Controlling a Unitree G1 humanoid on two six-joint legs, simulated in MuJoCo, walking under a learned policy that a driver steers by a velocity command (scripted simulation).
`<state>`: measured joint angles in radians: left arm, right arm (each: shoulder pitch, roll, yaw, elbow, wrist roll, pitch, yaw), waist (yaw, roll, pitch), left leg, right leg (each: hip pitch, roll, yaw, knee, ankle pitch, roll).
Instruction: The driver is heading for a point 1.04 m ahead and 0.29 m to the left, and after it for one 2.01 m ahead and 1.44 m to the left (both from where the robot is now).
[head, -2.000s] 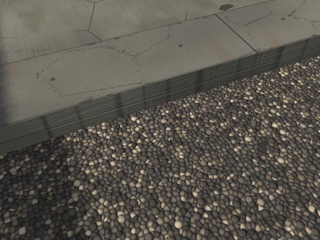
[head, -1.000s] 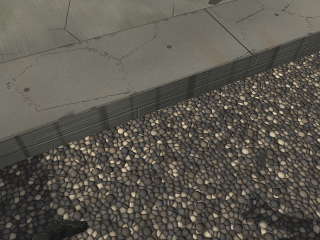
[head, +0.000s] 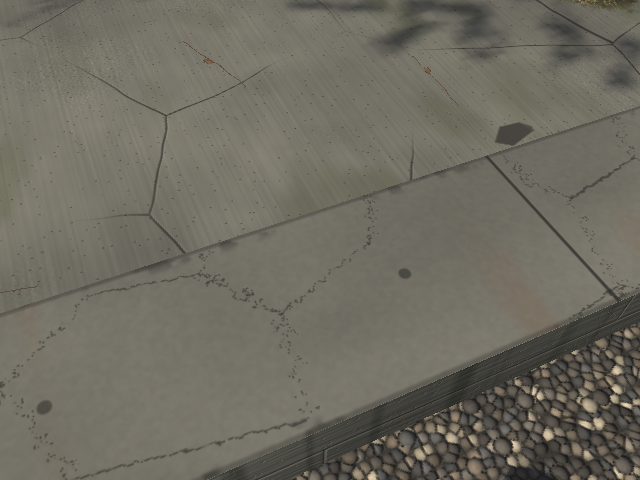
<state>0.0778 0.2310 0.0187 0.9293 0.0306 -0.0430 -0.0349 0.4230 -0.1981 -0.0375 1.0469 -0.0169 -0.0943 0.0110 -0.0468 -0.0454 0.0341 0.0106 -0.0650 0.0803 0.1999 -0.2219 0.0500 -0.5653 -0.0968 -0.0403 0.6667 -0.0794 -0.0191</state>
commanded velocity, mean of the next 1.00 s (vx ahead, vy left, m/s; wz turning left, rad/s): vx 0.50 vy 0.00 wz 0.38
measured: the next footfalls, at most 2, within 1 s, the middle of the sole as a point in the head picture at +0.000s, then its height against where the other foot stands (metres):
right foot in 0.10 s outside the picture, level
left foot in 0.80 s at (229, 388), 0.18 m higher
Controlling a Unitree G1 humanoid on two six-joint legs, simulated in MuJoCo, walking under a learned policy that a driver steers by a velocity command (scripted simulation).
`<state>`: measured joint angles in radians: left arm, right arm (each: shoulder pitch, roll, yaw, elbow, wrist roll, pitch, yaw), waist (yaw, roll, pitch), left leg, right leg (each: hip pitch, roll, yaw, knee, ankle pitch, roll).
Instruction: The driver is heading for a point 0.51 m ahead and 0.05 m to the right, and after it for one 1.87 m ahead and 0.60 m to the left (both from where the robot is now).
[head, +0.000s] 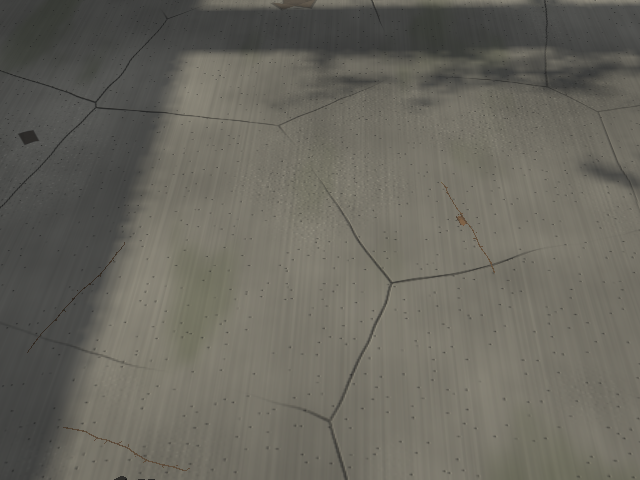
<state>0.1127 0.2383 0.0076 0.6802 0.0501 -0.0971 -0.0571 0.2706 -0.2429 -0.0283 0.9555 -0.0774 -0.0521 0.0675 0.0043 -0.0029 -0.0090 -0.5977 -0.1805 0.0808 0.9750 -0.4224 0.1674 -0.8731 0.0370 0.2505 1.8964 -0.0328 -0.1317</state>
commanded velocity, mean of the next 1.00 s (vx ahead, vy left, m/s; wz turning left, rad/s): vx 0.28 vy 0.00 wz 0.25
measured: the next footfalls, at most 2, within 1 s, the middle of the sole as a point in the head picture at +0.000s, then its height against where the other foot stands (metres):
right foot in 0.30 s outside the picture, level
left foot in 0.72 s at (260, 413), level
